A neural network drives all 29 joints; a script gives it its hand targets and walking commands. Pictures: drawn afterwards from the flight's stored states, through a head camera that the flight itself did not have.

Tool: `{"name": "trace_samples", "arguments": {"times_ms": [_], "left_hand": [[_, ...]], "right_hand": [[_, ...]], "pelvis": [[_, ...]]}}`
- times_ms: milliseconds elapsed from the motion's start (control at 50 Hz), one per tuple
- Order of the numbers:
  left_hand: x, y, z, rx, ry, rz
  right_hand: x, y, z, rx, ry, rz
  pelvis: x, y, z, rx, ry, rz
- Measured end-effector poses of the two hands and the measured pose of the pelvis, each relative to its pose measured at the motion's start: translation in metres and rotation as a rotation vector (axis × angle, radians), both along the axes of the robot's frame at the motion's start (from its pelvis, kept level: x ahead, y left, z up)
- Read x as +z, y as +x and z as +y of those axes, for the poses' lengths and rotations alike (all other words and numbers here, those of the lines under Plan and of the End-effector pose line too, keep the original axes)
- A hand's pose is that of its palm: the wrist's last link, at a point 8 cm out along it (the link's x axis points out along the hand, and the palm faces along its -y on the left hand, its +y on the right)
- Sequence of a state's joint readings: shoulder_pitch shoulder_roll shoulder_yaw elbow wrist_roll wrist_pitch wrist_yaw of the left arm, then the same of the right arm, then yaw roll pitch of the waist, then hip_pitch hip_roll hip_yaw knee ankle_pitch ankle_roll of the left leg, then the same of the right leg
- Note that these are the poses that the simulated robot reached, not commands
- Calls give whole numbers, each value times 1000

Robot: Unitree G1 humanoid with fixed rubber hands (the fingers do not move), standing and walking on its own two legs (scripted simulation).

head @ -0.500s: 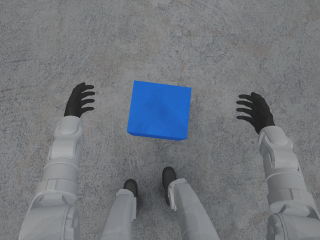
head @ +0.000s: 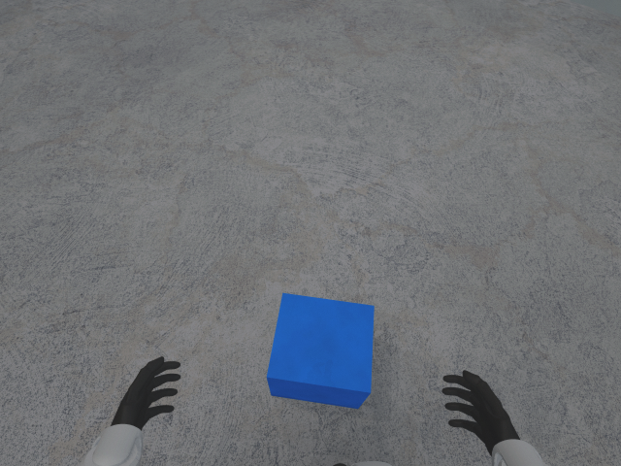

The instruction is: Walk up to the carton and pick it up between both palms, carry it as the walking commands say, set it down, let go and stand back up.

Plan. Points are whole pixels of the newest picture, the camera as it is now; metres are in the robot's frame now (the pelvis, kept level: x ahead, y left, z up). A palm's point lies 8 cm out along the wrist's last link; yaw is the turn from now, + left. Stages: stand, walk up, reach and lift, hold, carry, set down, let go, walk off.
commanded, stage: let go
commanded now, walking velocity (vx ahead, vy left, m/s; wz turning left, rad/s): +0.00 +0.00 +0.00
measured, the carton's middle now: (321, 352) +0.44 -0.07 -0.66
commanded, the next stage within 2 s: stand in 0.46 s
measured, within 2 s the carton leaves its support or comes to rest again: neither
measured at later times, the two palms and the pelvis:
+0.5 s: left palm (113, 445) +0.16 +0.24 -0.07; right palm (491, 413) +0.18 -0.24 -0.07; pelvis +0.01 +0.00 +0.00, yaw +0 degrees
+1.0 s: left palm (78, 465) +0.14 +0.28 -0.08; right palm (525, 423) +0.16 -0.30 -0.10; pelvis +0.03 -0.01 +0.00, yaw +1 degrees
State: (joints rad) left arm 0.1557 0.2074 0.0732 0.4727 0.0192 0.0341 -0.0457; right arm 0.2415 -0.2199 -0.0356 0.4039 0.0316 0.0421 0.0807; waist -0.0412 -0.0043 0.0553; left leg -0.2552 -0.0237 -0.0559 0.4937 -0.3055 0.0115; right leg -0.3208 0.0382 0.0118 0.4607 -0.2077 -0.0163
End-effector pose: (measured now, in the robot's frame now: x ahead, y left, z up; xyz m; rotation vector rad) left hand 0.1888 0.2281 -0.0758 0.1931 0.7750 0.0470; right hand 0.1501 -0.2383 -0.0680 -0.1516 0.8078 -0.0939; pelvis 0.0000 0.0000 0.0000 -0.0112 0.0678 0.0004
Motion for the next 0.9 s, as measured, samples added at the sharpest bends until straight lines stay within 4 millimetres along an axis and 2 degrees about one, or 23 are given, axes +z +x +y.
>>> {"name": "trace_samples", "arguments": {"times_ms": [80, 200, 460, 500, 560, 700, 780, 900], "left_hand": [[6, -13, 8, 1, 3, 4], [13, -23, 18, 24, 9, 9], [10, -25, 12, 54, -2, 8], [5, -28, 15, 47, 45, 27], [-1, -37, 30, 58, 118, 78], [1, -48, 60, 98, 214, 154], [1, -47, 64, 111, 232, 172], [-3, -44, 60, 121, 225, 188]], "right_hand": [[3, 1, 10, 20, 4, -7], [4, 13, 18, 44, -1, -12], [5, 23, 7, 48, -64, 28], [2, 25, 0, 42, -88, 13], [-3, 26, -15, 34, -127, 2], [-18, 21, -42, 33, -166, 64], [-23, 20, -49, 38, -177, 100], [-28, 19, -54, 39, -186, 133]], "pelvis": [[1, 0, 6, 2, -3, -76], [1, 3, 10, 3, -5, -143], [-2, 7, 4, -14, 0, -160], [-3, 9, 2, -8, -1, -135], [-3, 12, 0, -1, 0, -103], [-2, 22, -4, 8, 3, -71], [-1, 26, -7, 14, 5, -65], [-1, 31, -10, 21, 5, -66]]}}
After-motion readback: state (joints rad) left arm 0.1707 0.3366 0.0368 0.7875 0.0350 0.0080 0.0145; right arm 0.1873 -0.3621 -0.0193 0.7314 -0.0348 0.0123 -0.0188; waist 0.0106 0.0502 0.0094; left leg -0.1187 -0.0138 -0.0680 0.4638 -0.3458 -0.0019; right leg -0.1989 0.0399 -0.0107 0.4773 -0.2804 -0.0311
